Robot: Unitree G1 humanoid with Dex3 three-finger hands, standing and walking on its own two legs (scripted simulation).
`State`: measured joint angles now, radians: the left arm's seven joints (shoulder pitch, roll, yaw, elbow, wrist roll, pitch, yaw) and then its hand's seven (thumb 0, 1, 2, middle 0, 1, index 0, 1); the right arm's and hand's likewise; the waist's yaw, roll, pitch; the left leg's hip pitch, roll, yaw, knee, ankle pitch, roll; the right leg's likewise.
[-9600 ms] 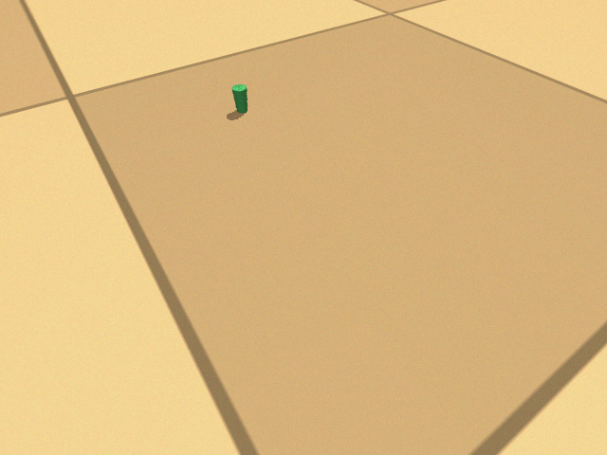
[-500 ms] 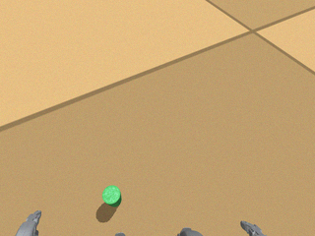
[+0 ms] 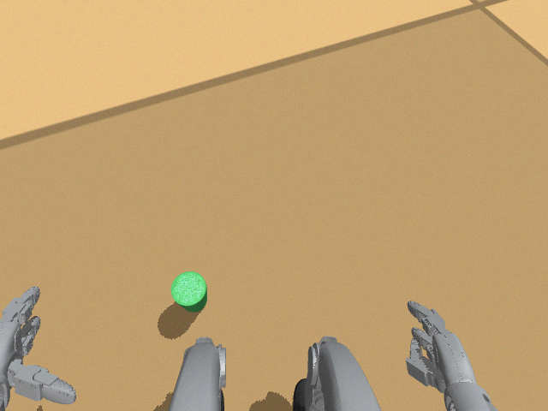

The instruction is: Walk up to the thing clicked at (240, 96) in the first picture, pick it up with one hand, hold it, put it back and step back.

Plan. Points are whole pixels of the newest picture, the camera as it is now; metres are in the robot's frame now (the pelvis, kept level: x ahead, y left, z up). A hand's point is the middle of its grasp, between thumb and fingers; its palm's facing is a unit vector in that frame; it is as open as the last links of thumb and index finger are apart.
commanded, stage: go down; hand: left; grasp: from the side
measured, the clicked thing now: (192, 294) +0.40 +0.19 -0.54
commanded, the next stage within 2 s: none
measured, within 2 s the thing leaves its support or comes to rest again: neither
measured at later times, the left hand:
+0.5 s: hand (64, 314) +0.29 +0.35 -0.18, palm faces +0.11 -0.97 -0.22, open 17.3 cm
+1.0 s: hand (63, 303) +0.31 +0.37 -0.21, palm faces +0.11 -0.98 -0.17, open 17.3 cm
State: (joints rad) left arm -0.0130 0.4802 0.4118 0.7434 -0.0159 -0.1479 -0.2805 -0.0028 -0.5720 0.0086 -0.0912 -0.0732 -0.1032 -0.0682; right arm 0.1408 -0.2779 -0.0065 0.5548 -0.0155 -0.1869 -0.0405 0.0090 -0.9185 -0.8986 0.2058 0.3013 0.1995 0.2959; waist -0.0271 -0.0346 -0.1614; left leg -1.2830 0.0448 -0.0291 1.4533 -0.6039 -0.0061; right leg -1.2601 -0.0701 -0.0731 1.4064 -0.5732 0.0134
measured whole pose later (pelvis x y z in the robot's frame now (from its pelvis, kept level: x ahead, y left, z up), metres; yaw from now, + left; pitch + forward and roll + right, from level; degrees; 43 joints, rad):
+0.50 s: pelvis -0.04 +0.00 -0.13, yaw -2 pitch +33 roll -4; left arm -0.27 0.63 0.62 0.87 -0.11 -0.34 -0.50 -0.01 -0.55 0.09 -0.07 -0.14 -0.08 -0.14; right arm 0.13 -0.31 0.02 0.68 -0.02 -0.17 -0.04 0.01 -0.89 -0.90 0.21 0.30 0.20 0.30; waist -0.04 -0.02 -0.16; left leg -1.80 0.05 -0.06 1.90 -0.67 -0.01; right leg -1.77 -0.07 -0.07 1.84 -0.64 0.00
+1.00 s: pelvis -0.05 +0.00 -0.19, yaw -3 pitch +33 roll -5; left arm -0.42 0.75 0.72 0.95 -0.14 -0.36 -0.63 -0.01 -0.52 0.07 -0.06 -0.09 -0.06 -0.09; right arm 0.09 -0.35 0.05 0.68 -0.04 -0.19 -0.04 0.01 -0.91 -0.90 0.21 0.30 0.20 0.30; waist -0.05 -0.02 -0.13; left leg -2.00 0.04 -0.09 2.11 -0.69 -0.01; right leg -1.96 -0.07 -0.08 2.04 -0.65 0.00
